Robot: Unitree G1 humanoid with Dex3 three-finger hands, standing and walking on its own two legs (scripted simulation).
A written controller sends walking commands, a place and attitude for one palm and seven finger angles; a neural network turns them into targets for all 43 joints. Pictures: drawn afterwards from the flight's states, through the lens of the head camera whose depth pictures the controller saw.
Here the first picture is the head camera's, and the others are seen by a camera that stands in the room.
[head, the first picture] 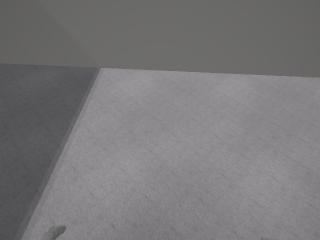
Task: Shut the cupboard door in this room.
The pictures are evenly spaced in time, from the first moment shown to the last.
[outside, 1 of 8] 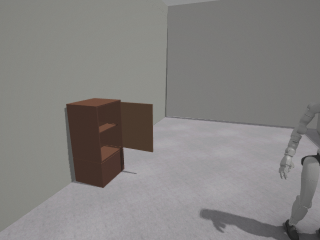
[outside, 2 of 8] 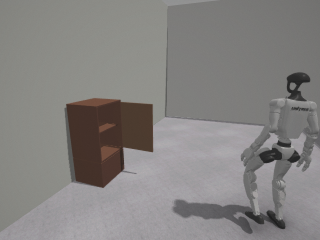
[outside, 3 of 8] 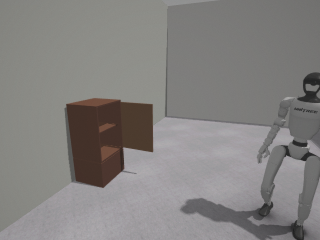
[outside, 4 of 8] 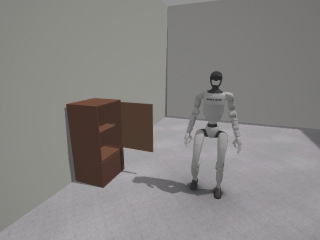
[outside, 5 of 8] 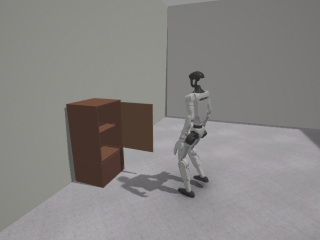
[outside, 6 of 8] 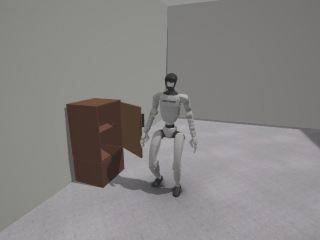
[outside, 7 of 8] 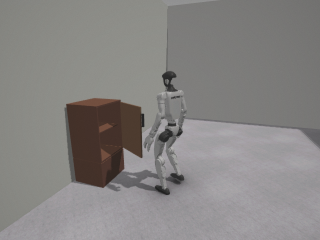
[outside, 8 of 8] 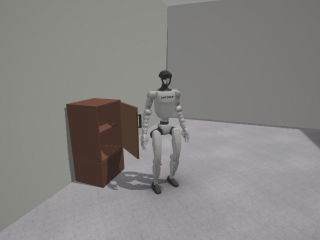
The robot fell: no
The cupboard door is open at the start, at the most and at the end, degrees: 89 90 55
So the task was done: no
